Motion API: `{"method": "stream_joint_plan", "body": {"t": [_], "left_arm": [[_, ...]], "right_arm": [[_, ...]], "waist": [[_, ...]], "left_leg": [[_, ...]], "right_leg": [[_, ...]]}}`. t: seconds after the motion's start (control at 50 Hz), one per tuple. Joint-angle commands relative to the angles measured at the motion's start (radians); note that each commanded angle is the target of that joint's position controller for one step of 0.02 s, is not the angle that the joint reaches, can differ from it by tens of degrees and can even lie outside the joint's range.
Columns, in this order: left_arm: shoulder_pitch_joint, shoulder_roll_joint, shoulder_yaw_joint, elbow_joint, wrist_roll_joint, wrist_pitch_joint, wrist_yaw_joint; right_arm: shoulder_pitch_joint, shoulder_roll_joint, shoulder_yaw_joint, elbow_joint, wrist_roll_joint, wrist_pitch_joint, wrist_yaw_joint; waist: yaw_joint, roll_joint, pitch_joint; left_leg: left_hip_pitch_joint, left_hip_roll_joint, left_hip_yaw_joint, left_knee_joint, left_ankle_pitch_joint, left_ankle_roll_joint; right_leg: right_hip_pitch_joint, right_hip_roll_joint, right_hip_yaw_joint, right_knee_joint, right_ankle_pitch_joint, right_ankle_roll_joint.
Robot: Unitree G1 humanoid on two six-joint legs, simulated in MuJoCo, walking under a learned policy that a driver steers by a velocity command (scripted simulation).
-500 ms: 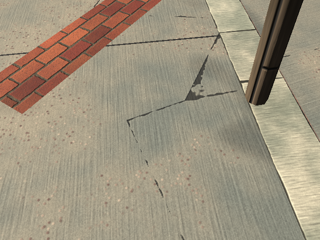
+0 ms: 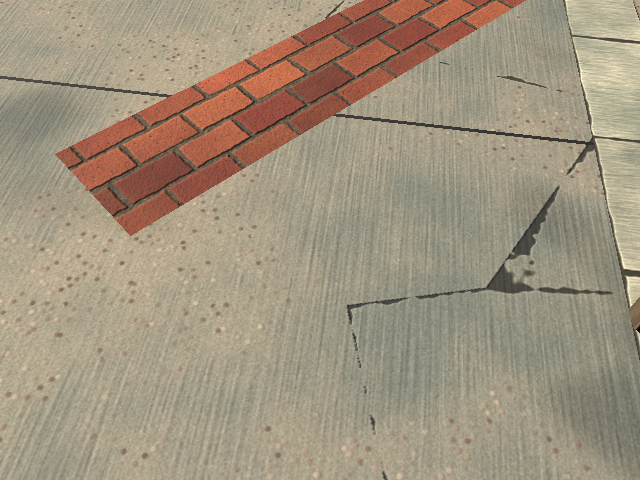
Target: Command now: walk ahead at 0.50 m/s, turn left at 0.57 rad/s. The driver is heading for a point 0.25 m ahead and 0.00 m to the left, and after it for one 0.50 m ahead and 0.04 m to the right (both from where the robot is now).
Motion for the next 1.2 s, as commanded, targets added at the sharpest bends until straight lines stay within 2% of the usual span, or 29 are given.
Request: {"method": "stream_joint_plan", "body": {"t": [0.02,0.08,0.16,0.22,0.26,0.28,0.3,0.32,0.34,0.38,0.4,0.44,0.5,0.56,0.64,0.7,0.72,0.74,0.76,0.78,0.82,0.84,0.9,0.96,1.0,1.02,1.04,1.1,1.2], "left_arm": [[-0.016,0.070,0.019,-0.066,0.010,0.006,0.004],[-0.123,0.039,0.004,-0.093,0.003,0.000,-0.006],[-0.207,0.066,0.009,-0.123,-0.015,-0.015,-0.025],[-0.166,0.104,0.023,-0.116,-0.017,-0.029,-0.032],[-0.007,0.141,0.046,-0.077,-0.008,-0.039,-0.024],[0.140,0.187,0.057,-0.061,0.010,-0.041,-0.017],[0.241,0.263,0.077,-0.019,0.019,-0.028,-0.021],[0.243,0.179,0.059,-0.015,-0.009,-0.025,-0.031],[0.195,0.116,0.041,-0.023,-0.014,-0.020,-0.029],[0.113,0.080,0.024,-0.020,0.002,-0.008,-0.029],[0.101,0.072,0.018,-0.013,0.010,-0.011,-0.027],[0.096,0.057,0.013,0.002,0.002,-0.017,-0.027],[0.090,0.106,0.022,0.030,-0.005,-0.017,-0.024],[0.100,0.135,0.026,0.053,-0.013,0.006,-0.013],[0.143,0.142,0.022,0.094,-0.024,0.028,-0.007],[0.134,0.126,0.013,0.110,-0.030,0.035,-0.004],[0.161,0.095,0.000,0.105,-0.006,0.028,-0.004],[0.279,0.016,-0.030,0.115,0.014,0.021,-0.008],[0.269,0.038,-0.031,0.127,0.003,0.037,-0.010],[0.234,0.092,-0.017,0.119,-0.012,0.054,-0.012],[0.170,0.096,-0.008,0.117,-0.012,0.091,0.007],[0.165,0.097,-0.004,0.120,-0.006,0.108,0.017],[0.197,0.051,-0.014,0.150,-0.001,0.124,0.028],[0.182,0.032,-0.017,0.164,0.008,0.121,0.024],[0.136,0.067,-0.016,0.142,0.029,0.119,0.022],[0.103,0.135,-0.001,0.138,0.015,0.120,0.028],[0.085,0.116,-0.001,0.149,0.007,0.115,0.026],[0.060,0.060,-0.018,0.164,0.013,0.086,0.021],[0.094,0.065,-0.022,0.203,0.001,0.073,0.021]], "right_arm": [[-0.025,-0.170,-0.042,-0.076,0.004,-0.020,-0.025],[0.012,-0.174,-0.044,-0.064,0.009,-0.008,-0.037],[0.072,-0.172,-0.045,-0.040,0.017,0.003,-0.042],[0.067,-0.169,-0.048,-0.041,0.014,0.013,-0.049],[0.039,-0.136,-0.038,-0.055,0.009,0.016,-0.045],[0.044,-0.080,-0.014,-0.071,-0.008,0.013,-0.040],[0.198,-0.013,0.005,-0.087,0.020,0.003,-0.040],[0.211,-0.095,-0.002,-0.059,0.030,-0.001,-0.042],[0.108,-0.154,-0.018,-0.064,0.027,0.001,-0.041],[-0.027,-0.141,-0.019,-0.098,-0.002,-0.004,-0.040],[-0.024,-0.125,-0.019,-0.104,0.002,-0.006,-0.035],[-0.011,-0.090,-0.012,-0.098,0.006,-0.003,-0.028],[-0.057,-0.042,0.007,-0.117,-0.016,0.001,-0.030],[-0.110,-0.029,0.018,-0.116,-0.011,-0.002,-0.020],[-0.191,-0.058,0.009,-0.136,-0.011,-0.003,-0.009],[-0.108,-0.103,-0.013,-0.103,-0.029,-0.006,-0.014],[-0.053,-0.169,-0.028,-0.100,-0.039,-0.005,-0.025],[-0.034,-0.175,-0.019,-0.106,-0.064,0.007,-0.034],[-0.015,-0.086,0.003,-0.089,-0.045,0.019,-0.028],[-0.052,-0.061,0.016,-0.083,-0.026,0.024,-0.018],[-0.146,-0.085,0.011,-0.080,-0.023,0.025,-0.011],[-0.196,-0.095,0.008,-0.082,-0.026,0.026,-0.013],[-0.253,-0.087,0.005,-0.068,-0.040,0.032,-0.020],[-0.254,-0.064,0.013,-0.036,-0.027,0.035,-0.026],[-0.194,-0.034,0.024,0.005,-0.029,0.034,-0.024],[-0.163,-0.046,0.019,0.009,-0.033,0.035,-0.023],[-0.183,-0.051,0.018,0.015,-0.035,0.037,-0.029],[-0.176,-0.052,0.012,0.043,-0.027,0.042,-0.043],[-0.154,-0.052,0.009,0.099,-0.020,0.041,-0.044]], "waist": [[0.028,0.053,-0.066],[-0.016,0.092,-0.054],[-0.047,0.110,-0.045],[-0.013,0.142,-0.052],[0.073,0.144,-0.130],[0.133,0.062,-0.276],[0.075,-0.267,-0.403],[0.091,-0.237,-0.360],[0.115,-0.129,-0.219],[0.094,-0.020,-0.072],[0.065,-0.062,-0.065],[0.044,-0.084,-0.059],[0.030,-0.059,-0.065],[0.052,-0.073,-0.110],[0.071,-0.080,-0.117],[0.013,-0.047,-0.148],[0.003,0.033,-0.217],[0.045,0.197,-0.334],[0.012,0.244,-0.393],[0.017,0.193,-0.322],[0.039,0.124,-0.197],[0.061,0.133,-0.171],[0.086,0.170,-0.165],[0.093,0.148,-0.166],[0.071,0.091,-0.109],[0.025,-0.004,-0.053],[0.034,-0.052,-0.029],[0.030,-0.073,-0.034],[0.044,-0.014,-0.084]], "left_leg": [[0.030,0.236,-0.232,-0.175,0.303,0.179],[-0.008,0.183,-0.192,-0.158,0.201,0.127],[0.043,0.217,-0.278,-0.105,0.097,0.105],[0.126,0.256,-0.363,-0.013,0.121,0.085],[0.101,0.198,-0.344,0.140,0.224,0.044],[0.004,0.142,-0.268,0.393,0.126,0.010],[-0.358,-0.011,-0.141,0.727,-0.328,-0.066],[-0.495,0.052,-0.166,0.870,-0.407,-0.075],[-0.530,0.087,-0.161,0.908,-0.317,-0.078],[-0.494,0.142,-0.111,0.839,-0.207,-0.079],[-0.450,0.169,-0.109,0.798,-0.174,-0.076],[-0.402,0.180,-0.079,0.713,-0.173,-0.084],[-0.360,0.183,-0.025,0.526,-0.133,-0.120],[-0.235,0.157,0.021,0.333,0.077,-0.125],[-0.171,0.127,0.014,0.183,0.156,-0.098],[0.026,0.108,0.023,0.022,0.289,-0.041],[0.187,0.225,-0.077,0.054,0.665,0.004],[0.409,0.430,-0.288,0.120,0.945,0.167],[0.391,0.485,-0.381,0.079,0.878,0.243],[0.313,0.445,-0.355,0.047,0.691,0.214],[0.150,0.387,-0.294,-0.026,0.399,0.148],[0.053,0.363,-0.260,-0.061,0.312,0.125],[-0.095,0.295,-0.159,-0.096,0.198,0.101],[-0.130,0.258,-0.122,-0.084,-0.036,0.065],[-0.172,0.203,-0.106,-0.074,-0.276,-0.024],[-0.161,0.154,-0.067,-0.062,-0.289,-0.060],[-0.078,0.125,-0.028,-0.023,-0.222,-0.083],[0.015,0.128,-0.019,0.038,-0.054,-0.072],[0.055,0.134,-0.014,0.063,0.132,-0.069]], "right_leg": [[-0.048,0.007,-0.018,-0.159,0.144,0.041],[0.024,0.057,-0.026,-0.396,0.338,0.049],[0.072,0.092,-0.002,-0.535,0.386,0.033],[0.113,0.090,0.019,-0.573,0.274,-0.006],[0.344,0.083,-0.003,-0.625,0.259,-0.058],[0.596,-0.060,0.125,-0.594,0.205,-0.119],[0.935,-0.276,0.584,-0.671,-0.015,-0.288],[0.920,-0.307,0.744,-0.750,-0.257,-0.291],[0.798,-0.263,0.603,-0.772,-0.261,-0.251],[0.569,-0.180,0.377,-0.803,-0.016,-0.223],[0.512,-0.159,0.319,-0.817,0.073,-0.223],[0.467,-0.127,0.226,-0.841,0.255,-0.232],[0.431,-0.131,0.097,-0.827,0.694,-0.254],[0.410,-0.084,-0.015,-0.818,0.775,-0.221],[0.469,-0.099,-0.010,-0.758,0.693,-0.192],[0.449,-0.055,-0.014,-0.603,0.618,-0.131],[0.373,0.000,-0.053,-0.472,0.460,-0.079],[0.191,0.076,-0.082,-0.264,0.023,-0.012],[0.157,0.078,-0.021,-0.128,-0.363,0.023],[0.112,0.054,0.006,-0.077,-0.419,0.032],[0.081,0.027,-0.005,-0.093,-0.339,0.046],[0.138,0.014,-0.004,-0.138,-0.279,0.054],[0.313,0.038,-0.046,-0.288,-0.110,0.057],[0.438,0.058,-0.073,-0.499,0.106,0.027],[0.465,0.002,-0.010,-0.615,0.167,-0.014],[0.376,-0.019,-0.001,-0.617,0.045,-0.047],[0.259,-0.001,0.001,-0.652,-0.115,-0.063],[0.231,0.011,-0.004,-0.684,-0.042,-0.028],[0.314,0.026,-0.025,-0.639,0.133,-0.026]]}}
